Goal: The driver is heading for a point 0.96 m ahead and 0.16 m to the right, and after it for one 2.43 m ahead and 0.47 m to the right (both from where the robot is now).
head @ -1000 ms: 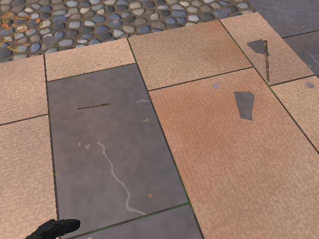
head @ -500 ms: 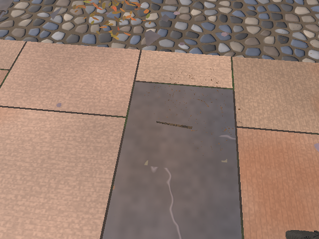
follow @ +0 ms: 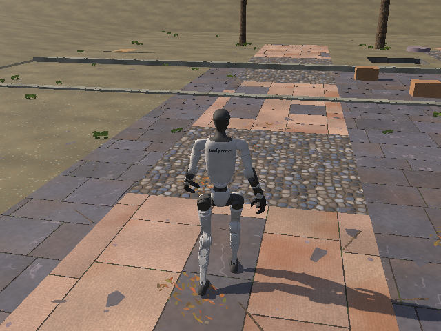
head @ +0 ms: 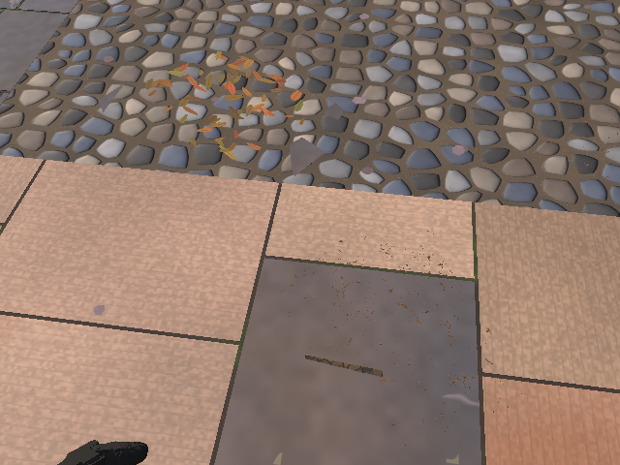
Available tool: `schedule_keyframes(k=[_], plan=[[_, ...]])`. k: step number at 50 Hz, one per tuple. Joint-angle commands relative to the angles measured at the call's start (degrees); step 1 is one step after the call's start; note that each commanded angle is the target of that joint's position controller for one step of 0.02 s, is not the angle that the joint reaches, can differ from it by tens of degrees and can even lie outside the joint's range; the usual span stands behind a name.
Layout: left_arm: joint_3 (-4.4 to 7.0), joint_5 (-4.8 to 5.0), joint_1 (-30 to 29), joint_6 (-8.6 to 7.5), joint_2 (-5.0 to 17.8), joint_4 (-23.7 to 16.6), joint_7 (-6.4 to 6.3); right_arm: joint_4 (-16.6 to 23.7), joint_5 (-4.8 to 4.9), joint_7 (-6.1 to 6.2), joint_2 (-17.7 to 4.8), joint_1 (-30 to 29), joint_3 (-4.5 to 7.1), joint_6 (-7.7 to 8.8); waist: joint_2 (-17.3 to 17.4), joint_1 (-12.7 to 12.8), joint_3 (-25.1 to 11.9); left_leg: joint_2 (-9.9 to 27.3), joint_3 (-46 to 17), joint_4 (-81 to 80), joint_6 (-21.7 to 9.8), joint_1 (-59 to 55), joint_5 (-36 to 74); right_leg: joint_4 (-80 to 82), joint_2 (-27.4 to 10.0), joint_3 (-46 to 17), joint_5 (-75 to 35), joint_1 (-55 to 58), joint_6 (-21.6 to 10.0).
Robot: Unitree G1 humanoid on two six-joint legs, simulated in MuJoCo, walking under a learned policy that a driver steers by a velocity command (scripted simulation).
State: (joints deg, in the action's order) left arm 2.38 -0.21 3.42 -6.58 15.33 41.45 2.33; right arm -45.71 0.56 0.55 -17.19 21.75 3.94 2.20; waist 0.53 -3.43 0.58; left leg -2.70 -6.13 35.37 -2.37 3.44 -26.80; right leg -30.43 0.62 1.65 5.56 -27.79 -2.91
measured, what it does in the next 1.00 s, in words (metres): walks ahead: left foot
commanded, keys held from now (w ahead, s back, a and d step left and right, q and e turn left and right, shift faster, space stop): w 0.54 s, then w+e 0.46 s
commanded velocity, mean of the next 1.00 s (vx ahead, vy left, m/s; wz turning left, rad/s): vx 0.50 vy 0.00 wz -0.13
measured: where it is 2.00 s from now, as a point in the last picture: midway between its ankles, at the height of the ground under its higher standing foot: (355, 274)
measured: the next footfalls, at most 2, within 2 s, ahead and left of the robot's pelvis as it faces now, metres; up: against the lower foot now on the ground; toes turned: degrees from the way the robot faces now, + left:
left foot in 0.52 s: +0.45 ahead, +0.13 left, +0.00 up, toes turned +1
right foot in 1.06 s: +0.71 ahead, -0.14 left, +0.00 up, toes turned -16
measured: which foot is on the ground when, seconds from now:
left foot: up 0.00-0.50, down 0.52-1.00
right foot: down 0.00-0.52, up 0.54-1.00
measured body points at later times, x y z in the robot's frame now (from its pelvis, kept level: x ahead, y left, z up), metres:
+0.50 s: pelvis +0.27 +0.02 +0.01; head +0.30 +0.02 +0.45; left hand +0.25 +0.30 -0.13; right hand +0.51 -0.20 -0.06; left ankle +0.41 +0.13 -0.72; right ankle +0.11 -0.11 -0.72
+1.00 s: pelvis +0.54 +0.01 +0.01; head +0.57 +0.00 +0.46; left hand +0.77 +0.21 -0.09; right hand +0.51 -0.27 -0.12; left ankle +0.41 +0.13 -0.72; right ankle +0.68 -0.14 -0.70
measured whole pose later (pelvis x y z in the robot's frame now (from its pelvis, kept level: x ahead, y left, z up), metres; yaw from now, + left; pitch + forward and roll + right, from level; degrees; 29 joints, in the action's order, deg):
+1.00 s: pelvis +0.54 +0.01 +0.01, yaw -12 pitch +2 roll +2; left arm 2.5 1.1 5.3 -1.9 14.6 42.4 3.1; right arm -50.1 0.4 0.6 -15.7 18.2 3.8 3.8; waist -1.9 -3.9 1.4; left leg -1.0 13.4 13.2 0.3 -5.9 -20.7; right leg -36.1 -3.9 1.1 1.9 -35.4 -2.9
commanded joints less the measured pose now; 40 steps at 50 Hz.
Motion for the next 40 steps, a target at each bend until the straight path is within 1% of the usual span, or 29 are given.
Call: schedule_keyframes(k=[1, 2, 3, 4, 5, 6, 8, 9, 10, 12, 15, 18, 21, 22, 23, 24, 25, 26, 27, 28, 29, 30, 31, 32, 33, 34, 35, 37, 40], plan=[[3.81, 1.05, 22.1, 0.03, 11.4, 2.3, -0.14, 4.4, 0.65, -0.24, -4.0, 4.6, -0.31, 2.24, -14.3, 9.2, -20.4, -1.0, -4.0, 38.5, 0.5, 37.3, -5.9, 12.7, -22.3, -44.7, 18.4, 49.5, -15.1], [2.97, 1.12, 17.9, 0.27, 9.0, 1.6, -0.42, 5.9, 1.57, -0.48, -7.3, -1.5, 0.6, 2.64, -9.3, 9.4, -11.3, 2.2, -3.1, 40.2, 0.1, 41.3, -1.4, 13.8, -20.8, -36.9, 20.2, 42.3, -12.4], [2.54, 0.48, 14.0, 0.66, 8.2, 0.8, -0.65, 6.9, 1.2, -0.41, -7.1, -5.5, 0.41, 2.87, -4.5, 8.1, -6.7, 5.1, -0.6, 38.1, 0.0, 40.2, 3.5, 14.7, -18.6, -30.4, 15.8, 34.5, -10.9], [2.07, 0.04, 11.6, 0.82, 7.0, 0.6, -0.62, 7.3, 0.26, -0.4, -6.5, -7.5, 0.56, 2.94, -2.9, 6.7, -2.8, 6.9, 0.3, 34.3, 0.3, 38.8, 6.6, 16.4, -16.5, -26.0, 10.1, 27.7, -10.7], [1.64, -0.5, 10.4, 0.6, 6.1, 0.5, -0.64, 7.2, -0.06, -0.41, -6.0, -6.6, 0.77, 2.69, -4.2, 4.9, -2.2, 8.5, 0.2, 31.6, 0.4, 35.5, 8.9, 17.7, -14.9, -22.9, 5.5, 23.7, -10.2], [1.53, -0.45, 10.0, 0.47, 5.9, 0.7, -0.57, 6.7, 0.02, -0.43, -5.0, -5.3, 0.67, 2.31, -5.1, 4.0, -2.2, 8.9, 0.6, 29.9, 0.7, 33.3, 9.8, 18.9, -13.8, -20.6, 2.7, 21.6, -10.3], [1.73, 0.14, 10.5, 0.07, 6.7, 1.5, -0.67, 6.4, -0.08, -0.31, -3.4, -4.6, 0.33, 1.67, -5.3, 3.2, -1.8, 9.6, 1.7, 26.4, 1.7, 32.7, 10.9, 20.8, -13.3, -16.8, -2.5, 19.4, -11.2], [1.95, 0.28, 10.9, 0.01, 7.6, 2.0, -0.85, 6.9, -0.3, -0.21, -3.0, -6.1, 0.17, 1.52, -4.8, 3.3, -1.0, 9.9, 2.1, 23.9, 2.3, 33.9, 12.7, 21.6, -13.3, -15.3, -4.9, 19.0, -11.5], [2.16, 0.3, 11.5, 0.1, 8.3, 2.4, -1.09, 7.5, -0.44, -0.14, -2.7, -8.0, 0.02, 1.51, -4.2, 3.7, -0.4, 10.1, 2.4, 20.9, 2.9, 35.2, 15.4, 22.3, -13.2, -13.9, -6.6, 19.2, -11.6], [2.28, 0.51, 12.5, 0.51, 8.9, 3.1, -1.46, 8.1, -0.46, -0.29, -2.0, -11.3, -0.28, 1.74, -3.8, 4.7, 0.1, 10.0, 3.0, 13.9, 3.3, 35.5, 22.1, 22.8, -11.8, -10.6, -8.7, 19.9, -10.4], [2.28, 1.02, 15.1, 1.03, 9.5, 4.5, -1.77, 9.3, -0.19, -0.9, -0.8, -17.0, -0.77, 2.32, -3.8, 6.8, 1.2, 8.5, 4.6, 3.6, 3.2, 32.9, 30.3, 22.7, -10.2, -6.8, -9.3, 20.5, -8.7], [2.33, 1.31, 18.5, 1.74, 10.0, 6.2, -1.84, 10.7, 0.34, -1.76, -0.8, -22.1, -0.92, 2.77, -3.8, 8.8, 2.5, 7.2, 5.4, -1.7, 2.8, 32.5, 31.9, 21.5, -11.8, -7.0, -8.2, 23.9, -8.6], [2.58, 1.47, 19.8, 2.78, 10.6, 7.6, -2.14, 12.2, 0.54, -2.77, -1.6, -24.7, -0.75, 3.22, -4.4, 8.5, 3.3, 6.4, 5.1, -5.2, 1.1, 33.4, 27.3, 18.5, -14.5, -8.1, -11.2, 29.6, -7.8], [2.76, 1.53, 19.5, 3.08, 11.0, 7.8, -2.31, 12.2, 0.49, -3.0, -2.1, -24.2, -0.58, 3.35, -4.8, 7.7, 2.9, 6.0, 5.3, -6.1, 0.3, 32.2, 25.1, 17.1, -15.2, -8.3, -13.6, 31.0, -7.3], [2.93, 1.53, 18.8, 3.33, 11.6, 7.8, -2.47, 11.8, 0.38, -3.07, -3.0, -22.2, -0.22, 3.44, -5.4, 6.3, 1.7, 5.0, 6.0, -6.8, -0.6, 28.8, 23.2, 14.6, -15.2, -8.0, -19.1, 31.8, -6.7], [3.03, 1.62, 17.5, 3.58, 12.0, 7.7, -2.62, 10.6, 0.15, -2.92, -4.3, -17.6, 0.51, 3.5, -5.7, 3.3, -1.2, 3.3, 7.6, -8.3, -1.8, 21.6, 22.9, 9.4, -14.0, -6.6, -28.1, 31.4, -5.7], [2.58, 1.39, 17.1, 3.77, 10.9, 7.4, -2.76, 7.9, -0.09, -2.45, -6.9, -9.1, 1.87, 3.44, -4.6, -0.7, -6.8, 2.9, 8.1, -8.7, -3.7, 8.9, 24.6, -0.5, -11.2, -4.4, -32.1, 28.1, -4.2], [1.33, -0.02, 17.1, 3.57, 8.1, 5.8, -2.9, 6.0, -0.78, -1.75, -11.1, 1.6, 3.05, 3.2, 1.4, -4.5, -15.8, 13.2, -3.1, -6.1, -7.6, -9.1, 27.5, -18.0, -7.8, -2.0, -17.2, 16.2, -2.1], [-0.75, 0.18, 24.6, 2.22, 1.2, 5.1, -2.34, 4.9, -0.82, -1.93, -15.2, 3.5, 3.73, 2.96, 16.8, -0.3, -22.2, 25.4, -30.1, -11.8, -17.1, -27.1, 16.9, -37.1, 2.8, -2.2, 23.2, -6.9, 1.4], [0.53, 1.59, 21.4, 1.18, 7.3, 6.2, -1.88, 5.1, -0.15, -1.85, -9.1, 3.9, 2.38, 2.76, 11.2, -3.2, -21.3, 25.1, -33.9, -16.0, -16.2, -26.1, 8.0, -43.6, 0.3, -9.3, 27.8, -13.9, 1.0], [1.38, 2.97, 15.8, 0.62, 10.0, 4.4, -1.62, 5.5, -0.25, -1.55, -7.0, -0.2, 1.58, 2.83, 8.0, -3.0, -12.2, 23.4, -24.8, -17.4, -13.4, -18.4, 9.4, -44.1, -2.3, -8.6, 23.0, -17.0, 0.4], [1.33, 2.8, 12.8, 0.59, 9.4, 3.9, -1.8, 5.8, -0.57, -1.47, -5.9, -4.0, 1.15, 2.87, 3.7, -1.2, -7.8, 21.1, -18.0, -19.0, -11.7, -10.4, 14.0, -41.6, -5.0, -7.3, 17.8, -15.1, 0.5], [1.57, 1.99, 11.6, 0.96, 8.8, 3.8, -1.95, 5.8, -0.88, -1.62, -4.3, -6.7, 0.71, 3.06, 2.9, 0.4, -4.2, 19.1, -13.3, -21.0, -10.9, -3.9, 18.0, -38.3, -6.5, -7.1, 14.6, -13.2, 1.0], [1.8, 1.84, 13.0, 1.76, 8.1, 4.3, -1.99, 5.6, -1.32, -1.7, -3.1, -8.4, 0.37, 3.5, 4.1, 2.3, -3.2, 17.7, -9.5, -23.1, -10.1, 0.3, 20.5, -36.6, -7.9, -7.7, 12.2, -9.8, 1.3], [1.68, 1.94, 14.4, 2.61, 6.8, 4.8, -2.07, 5.2, -1.33, -1.82, -2.9, -9.0, 0.46, 3.97, 4.7, 3.3, -2.7, 17.1, -7.1, -24.9, -10.0, 3.0, 21.8, -35.6, -8.1, -7.7, 10.9, -7.5, 1.7], [1.55, 1.96, 15.1, 3.32, 5.6, 5.1, -2.16, 4.6, -1.24, -1.83, -3.1, -9.2, 0.6, 4.44, 4.4, 3.9, -2.1, 17.1, -4.6, -26.3, -10.2, 4.9, 23.8, -34.8, -8.2, -7.7, 10.1, -6.9, 2.2], [1.54, 1.91, 14.6, 3.85, 5.1, 4.7, -2.28, 4.0, -1.29, -1.74, -3.7, -9.3, 0.82, 4.76, 4.0, 4.2, -0.9, 17.1, -2.3, -27.4, -10.3, 5.9, 25.7, -33.7, -8.2, -8.1, 8.4, -7.9, 2.6], [1.68, 1.66, 12.1, 4.27, 4.8, 3.7, -2.43, 2.8, -1.64, -1.28, -4.7, -8.7, 1.21, 4.96, 2.9, 4.0, 0.5, 17.0, 1.6, -28.5, -10.0, 5.6, 28.7, -29.8, -8.1, -9.1, 3.3, -11.1, 3.4], [1.65, 1.43, 8.5, 3.88, 4.2, 2.7, -1.74, 1.7, -1.56, -0.66, -5.4, -8.4, 1.29, 4.72, 2.6, 3.1, 1.4, 15.3, 8.1, -29.0, -8.2, 4.1, 31.3, -20.2, -7.3, -7.9, -6.7, -11.4, 3.4]])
